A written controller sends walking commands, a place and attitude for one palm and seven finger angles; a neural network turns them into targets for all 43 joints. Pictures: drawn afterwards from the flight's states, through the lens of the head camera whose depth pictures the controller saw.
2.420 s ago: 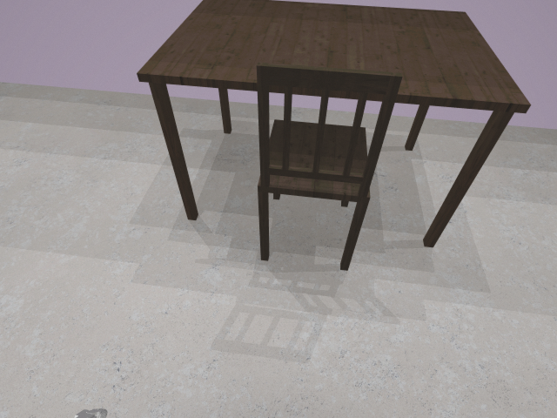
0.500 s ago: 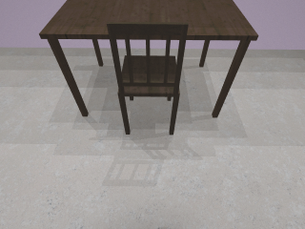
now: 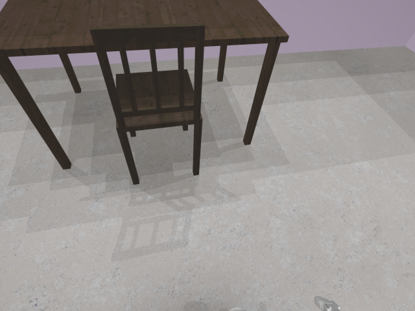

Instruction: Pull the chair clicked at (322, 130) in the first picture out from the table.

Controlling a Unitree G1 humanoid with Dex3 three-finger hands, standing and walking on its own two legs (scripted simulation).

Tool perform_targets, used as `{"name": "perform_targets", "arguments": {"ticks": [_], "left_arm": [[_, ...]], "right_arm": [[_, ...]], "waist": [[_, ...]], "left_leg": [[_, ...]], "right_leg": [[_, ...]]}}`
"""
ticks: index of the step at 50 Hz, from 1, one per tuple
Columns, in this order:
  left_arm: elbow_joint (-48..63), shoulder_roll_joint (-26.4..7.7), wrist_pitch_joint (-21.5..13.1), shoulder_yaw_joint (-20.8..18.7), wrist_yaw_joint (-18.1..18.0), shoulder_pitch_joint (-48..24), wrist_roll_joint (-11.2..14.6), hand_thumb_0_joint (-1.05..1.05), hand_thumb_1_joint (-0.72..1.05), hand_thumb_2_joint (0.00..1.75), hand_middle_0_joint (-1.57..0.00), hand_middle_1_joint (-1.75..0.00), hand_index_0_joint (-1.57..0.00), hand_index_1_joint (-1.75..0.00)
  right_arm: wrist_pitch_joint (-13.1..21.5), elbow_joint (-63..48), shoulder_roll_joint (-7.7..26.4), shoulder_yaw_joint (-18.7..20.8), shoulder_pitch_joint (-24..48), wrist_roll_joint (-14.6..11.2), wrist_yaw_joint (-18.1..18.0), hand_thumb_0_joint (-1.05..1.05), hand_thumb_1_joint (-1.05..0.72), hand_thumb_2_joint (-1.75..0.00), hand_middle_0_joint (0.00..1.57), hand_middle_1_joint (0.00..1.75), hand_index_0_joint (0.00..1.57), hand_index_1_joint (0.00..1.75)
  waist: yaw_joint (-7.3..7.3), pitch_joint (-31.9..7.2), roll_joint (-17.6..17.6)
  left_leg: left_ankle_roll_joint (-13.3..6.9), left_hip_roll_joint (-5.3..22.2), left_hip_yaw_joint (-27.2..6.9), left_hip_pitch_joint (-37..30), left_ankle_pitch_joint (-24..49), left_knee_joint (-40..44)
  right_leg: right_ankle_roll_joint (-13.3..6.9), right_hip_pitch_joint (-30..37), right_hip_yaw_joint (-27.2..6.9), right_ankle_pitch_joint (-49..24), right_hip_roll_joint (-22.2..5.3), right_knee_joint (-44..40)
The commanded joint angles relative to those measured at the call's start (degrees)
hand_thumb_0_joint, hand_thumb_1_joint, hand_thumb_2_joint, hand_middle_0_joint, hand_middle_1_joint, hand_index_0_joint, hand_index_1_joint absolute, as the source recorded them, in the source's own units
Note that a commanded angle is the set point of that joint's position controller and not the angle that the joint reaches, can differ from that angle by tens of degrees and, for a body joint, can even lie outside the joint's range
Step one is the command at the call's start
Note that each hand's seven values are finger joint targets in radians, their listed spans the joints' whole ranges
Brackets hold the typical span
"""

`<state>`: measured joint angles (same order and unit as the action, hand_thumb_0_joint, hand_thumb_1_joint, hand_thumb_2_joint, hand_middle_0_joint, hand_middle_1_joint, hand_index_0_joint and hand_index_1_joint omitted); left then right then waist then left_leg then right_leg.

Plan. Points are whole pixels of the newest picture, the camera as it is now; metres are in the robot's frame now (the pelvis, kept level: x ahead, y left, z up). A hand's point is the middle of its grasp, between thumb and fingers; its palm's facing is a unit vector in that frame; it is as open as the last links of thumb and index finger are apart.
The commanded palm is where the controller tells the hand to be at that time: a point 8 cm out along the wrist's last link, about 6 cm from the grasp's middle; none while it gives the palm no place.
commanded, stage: walk to a spot facing it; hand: left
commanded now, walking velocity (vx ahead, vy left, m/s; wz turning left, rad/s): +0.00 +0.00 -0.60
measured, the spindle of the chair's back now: (155, 78) +0.87 +0.28 -0.09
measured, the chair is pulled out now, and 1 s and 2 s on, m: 0.00 0.00 0.00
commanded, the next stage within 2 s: turn to face it in 1.18 s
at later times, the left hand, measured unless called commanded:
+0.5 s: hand (147, 298) +0.16 +0.14 -0.15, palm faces -0.31 -0.92 -0.23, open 7.4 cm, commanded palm none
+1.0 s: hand (179, 221) +0.35 +0.10 -0.16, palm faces -0.57 -0.81 -0.15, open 7.4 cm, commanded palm none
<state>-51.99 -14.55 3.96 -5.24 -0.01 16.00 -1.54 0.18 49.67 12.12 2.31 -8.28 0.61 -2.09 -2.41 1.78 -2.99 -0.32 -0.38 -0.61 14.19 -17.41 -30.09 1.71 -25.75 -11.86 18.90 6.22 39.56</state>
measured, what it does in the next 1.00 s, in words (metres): walks ahead, turning right: right foot, then left foot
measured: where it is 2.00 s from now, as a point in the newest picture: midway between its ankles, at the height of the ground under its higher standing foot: (226, 307)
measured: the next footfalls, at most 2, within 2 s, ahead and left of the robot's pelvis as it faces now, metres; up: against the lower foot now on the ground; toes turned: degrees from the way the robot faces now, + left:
right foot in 0.36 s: +0.00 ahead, -0.15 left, +0.00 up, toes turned -19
left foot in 0.70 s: +0.22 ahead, +0.06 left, +0.00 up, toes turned -20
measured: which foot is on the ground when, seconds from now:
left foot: down 0.00-0.34, up 0.36-0.68, down 0.70-1.00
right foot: up 0.00-0.34, down 0.36-0.70, up 0.72-1.00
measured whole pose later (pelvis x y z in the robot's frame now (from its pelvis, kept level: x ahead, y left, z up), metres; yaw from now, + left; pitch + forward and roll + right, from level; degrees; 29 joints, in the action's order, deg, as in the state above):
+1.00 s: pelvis +0.17 -0.01 +0.01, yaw -38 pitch -1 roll -2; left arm -54.3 -13.2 2.9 -5.7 1.9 11.3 -2.0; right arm 3.2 57.5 7.4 0.9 -21.2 1.3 -2.1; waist 0.4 3.2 -2.7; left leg -2.0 5.6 17.2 6.1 -17.5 -24.6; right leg 2.7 -33.9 4.0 13.4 -3.6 62.7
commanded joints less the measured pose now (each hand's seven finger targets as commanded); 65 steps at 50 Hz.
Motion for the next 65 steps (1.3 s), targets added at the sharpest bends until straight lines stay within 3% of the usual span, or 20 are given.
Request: {"name": "perform_targets", "arguments": {"ticks": [1, 11, 16, 17, 18, 20, 24, 31, 33, 34, 35, 36, 38, 43, 54, 59, 60, 61, 62, 65], "left_arm": [[4.6, -6.3, -1.4, -2.1, 1.5, -0.9, -0.3, 0.00, 0.90, 0.90, -0.20, -0.30, -0.20, -0.30], [6.8, -2.9, -1.2, 0.2, 2.3, -9.2, 0.4, 0.00, 0.90, 0.90, -0.20, -0.30, -0.20, -0.30], [4.2, -5.5, -2.8, -0.5, 2.6, -1.8, 0.1, 0.00, 0.90, 0.90, -0.20, -0.30, -0.20, -0.30], [2.8, -12.2, -3.7, -1.8, 1.8, 3.9, -0.3, 0.00, 0.90, 0.90, -0.20, -0.30, -0.20, -0.30], [1.8, -16.6, -3.7, -2.6, 1.0, 8.8, 0.8, 0.00, 0.90, 0.90, -0.20, -0.30, -0.20, -0.30], [2.5, -14.3, -4.2, -2.5, -0.2, 6.0, 0.7, 0.00, 0.90, 0.90, -0.20, -0.30, -0.20, -0.30], [3.8, -10.1, -5.6, -0.9, 0.1, -2.3, 0.1, 0.00, 0.90, 0.90, -0.20, -0.30, -0.20, -0.30], [1.8, -10.4, -5.7, -1.3, 0.5, -0.7, 0.0, 0.00, 0.90, 0.90, -0.20, -0.30, -0.20, -0.30], [1.5, -8.7, -5.3, -1.2, 0.6, -1.7, 0.3, 0.00, 0.90, 0.90, -0.20, -0.30, -0.20, -0.30], [1.9, -5.4, -5.1, -0.8, 0.8, -1.5, 0.4, 0.00, 0.90, 0.90, -0.20, -0.30, -0.20, -0.30], [3.2, -0.8, -4.7, 0.0, 1.4, -0.6, 1.0, 0.00, 0.90, 0.90, -0.20, -0.30, -0.20, -0.30], [4.2, -2.9, -5.1, -0.5, 1.4, -2.7, 0.4, 0.00, 0.90, 0.90, -0.20, -0.30, -0.20, -0.30], [2.6, -2.6, -5.1, -1.0, 2.4, -5.1, -0.3, 0.00, 0.90, 0.90, -0.20, -0.30, -0.20, -0.30], [-0.4, 0.7, -2.8, -0.1, 2.6, -0.3, 0.0, 0.00, 0.90, 0.90, -0.20, -0.30, -0.20, -0.30], [3.9, 1.8, -2.0, 0.5, 2.1, -13.4, 0.0, 0.00, 0.90, 0.90, -0.20, -0.30, -0.20, -0.30], [2.6, -1.9, -4.1, -0.4, 1.4, -3.9, -0.3, 0.00, 0.90, 0.90, -0.20, -0.30, -0.20, -0.30], [1.0, -7.0, -5.1, -1.5, 0.8, 2.8, -0.5, 0.00, 0.90, 0.90, -0.20, -0.30, -0.20, -0.30], [0.1, -12.9, -5.3, -2.8, 0.0, 8.3, 0.5, 0.00, 0.90, 0.90, -0.20, -0.30, -0.20, -0.30], [0.1, -13.7, -4.6, -3.1, -0.8, 7.9, 1.6, 0.00, 0.90, 0.90, -0.20, -0.30, -0.20, -0.30], [4.2, -6.9, -3.7, -1.1, -1.8, -6.7, 0.7, 0.00, 0.90, 0.90, -0.20, -0.30, -0.20, -0.30]], "right_arm": [[1.1, -4.6, 10.0, 2.0, 1.6, 0.7, -0.7, 0.00, -0.90, -0.90, 0.20, 0.30, 0.20, 0.30], [0.9, -0.5, 12.2, 3.2, -8.5, 1.0, 0.0, 0.00, -0.90, -0.90, 0.20, 0.30, 0.20, 0.30], [0.7, 0.2, 11.8, 3.0, -8.3, 0.9, 1.0, 0.00, -0.90, -0.90, 0.20, 0.30, 0.20, 0.30], [0.6, -1.6, 7.9, 2.0, -8.5, 0.1, 1.7, 0.00, -0.90, -0.90, 0.20, 0.30, 0.20, 0.30], [0.5, -5.2, 7.2, 1.4, -1.2, 0.8, 1.9, 0.00, -0.90, -0.90, 0.20, 0.30, 0.20, 0.30], [1.0, -6.0, 9.2, 2.1, 3.6, 0.6, 2.3, 0.00, -0.90, -0.90, 0.20, 0.30, 0.20, 0.30], [0.9, -1.9, 7.0, 2.4, -4.7, 1.1, 3.0, 0.00, -0.90, -0.90, 0.20, 0.30, 0.20, 0.30], [2.6, -3.1, 5.3, 2.2, -5.2, 0.5, 3.0, 0.00, -0.90, -0.90, 0.20, 0.30, 0.20, 0.30], [3.5, -0.7, 6.3, 2.3, -12.1, 0.4, 2.1, 0.00, -0.90, -0.90, 0.20, 0.30, 0.20, 0.30], [3.9, 1.4, 10.4, 3.3, -19.4, 0.6, 1.2, 0.00, -0.90, -0.90, 0.20, 0.30, 0.20, 0.30], [4.0, 2.6, 17.1, 4.4, -25.6, 1.6, 0.8, 0.00, -0.90, -0.90, 0.20, 0.30, 0.20, 0.30], [3.5, 2.2, 15.6, 3.4, -23.8, 1.4, 0.7, 0.00, -0.90, -0.90, 0.20, 0.30, 0.20, 0.30], [4.0, 1.4, 9.4, 1.9, -16.0, 1.2, 0.5, 0.00, -0.90, -0.90, 0.20, 0.30, 0.20, 0.30], [5.0, 4.1, 4.8, 0.5, -15.3, 0.3, -0.4, 0.00, -0.90, -0.90, 0.20, 0.30, 0.20, 0.30], [2.4, 7.0, 5.1, 2.1, -17.4, 1.0, -0.1, 0.00, -0.90, -0.90, 0.20, 0.30, 0.20, 0.30], [1.6, 5.2, 7.7, 3.2, -15.3, 0.5, 0.6, 0.00, -0.90, -0.90, 0.20, 0.30, 0.20, 0.30], [1.5, 3.8, 6.2, 2.8, -15.5, -0.3, 1.3, 0.00, -0.90, -0.90, 0.20, 0.30, 0.20, 0.30], [1.3, 0.7, 2.8, 2.2, -13.2, -0.7, 1.3, 0.00, -0.90, -0.90, 0.20, 0.30, 0.20, 0.30], [0.8, -0.3, 4.1, 2.3, -10.2, -0.6, 0.4, 0.00, -0.90, -0.90, 0.20, 0.30, 0.20, 0.30], [-0.8, 1.3, 2.8, 1.8, -9.1, 0.5, 0.5, 0.00, -0.90, -0.90, 0.20, 0.30, 0.20, 0.30]], "waist": [[-0.31, 1.0, 9.9], [4.55, 0.2, 14.1], [0.01, -3.4, 8.1], [-2.46, -6.4, -9.5], [-6.00, -3.2, -15.9], [-4.86, 0.9, -8.8], [2.42, 1.6, -4.3], [2.13, 1.7, -6.2], [5.10, -0.6, -2.8], [8.05, -4.3, 8.2], [9.73, -6.2, 25.7], [8.60, -3.4, 20.6], [5.24, 5.8, 11.3], [2.16, 0.3, 11.6], [5.29, 3.1, 11.5], [-0.43, -4.2, 8.0], [-3.42, -10.4, -0.8], [-4.39, -14.8, -10.8], [-4.19, -15.3, -5.3], [2.16, -5.0, -1.2]], "left_leg": [[-8.7, 19.4, -11.4, 0.8, 6.9, 16.0], [-7.9, 19.5, 1.6, -8.6, 30.5, 8.0], [-1.7, 17.5, 6.9, 4.1, 0.8, -5.0], [2.2, 11.1, 14.0, 19.1, -13.6, -21.4], [3.4, 6.4, 8.0, 29.8, -22.4, -33.6], [2.6, 8.8, 1.0, 32.1, -12.6, -38.1], [4.2, 8.1, 3.8, 18.4, -2.5, -28.0], [3.9, 4.0, 6.1, 7.2, -1.4, -9.3], [3.9, 2.6, 7.2, -6.2, 2.5, 1.3], [2.7, 9.3, -1.0, -16.7, -4.9, 7.4], [-2.4, 27.0, -22.9, -21.3, -17.2, 16.8], [-6.2, 31.1, -30.1, -13.9, -26.4, 22.1], [-4.9, 26.2, -19.0, -3.5, -18.8, 22.9], [-3.4, 19.6, 6.6, -8.8, 31.5, 13.7], [-5.6, 21.9, 14.6, -13.1, 37.3, 8.2], [-1.5, 21.6, 18.2, -9.3, 46.8, -13.3], [1.6, 18.5, 19.2, 4.2, 29.3, -29.0], [5.6, 7.0, 15.6, 20.0, -18.8, -48.2], [4.3, 8.1, 4.8, 20.0, -19.7, -49.9], [3.9, 10.1, 2.1, 16.3, -9.1, -44.4]], "right_leg": [[2.1, -8.9, 6.8, 3.5, -5.4, 29.6], [1.3, -0.6, 15.3, 4.9, -7.9, 6.7], [-2.3, 22.5, 17.0, -0.4, -6.7, -13.0], [-7.6, 35.0, -1.6, 10.1, -20.0, -21.4], [-13.3, 32.0, -19.6, 8.0, -29.5, -27.6], [-15.8, 24.6, -20.0, 19.9, -26.8, -29.6], [-12.3, 12.1, -3.9, 6.8, -19.5, -27.7], [-11.4, 9.0, -4.9, 4.9, -17.2, -24.4], [-8.8, 4.8, -2.8, 3.1, -13.0, -16.6], [-6.3, -1.1, 1.2, 3.6, -8.1, -2.9], [-2.5, -12.5, 11.1, 15.6, -0.8, 17.2], [-3.2, -14.2, 8.0, 13.5, -4.8, 26.1], [-2.8, -15.4, 9.0, 2.8, -9.7, 33.3], [0.4, -10.8, 13.1, -4.1, -10.4, 30.1], [-0.3, -7.9, 18.5, -3.5, -10.1, 8.0], [-3.6, 13.2, 21.0, -7.6, -5.8, -6.4], [-7.4, 30.0, 10.7, -24.1, -14.1, -9.0], [-16.6, 37.0, -15.3, -52.6, -31.0, -12.2], [-18.6, 32.5, -12.5, -49.1, -31.0, -14.6], [-14.1, 12.7, -3.3, -20.4, -23.9, -20.8]]}}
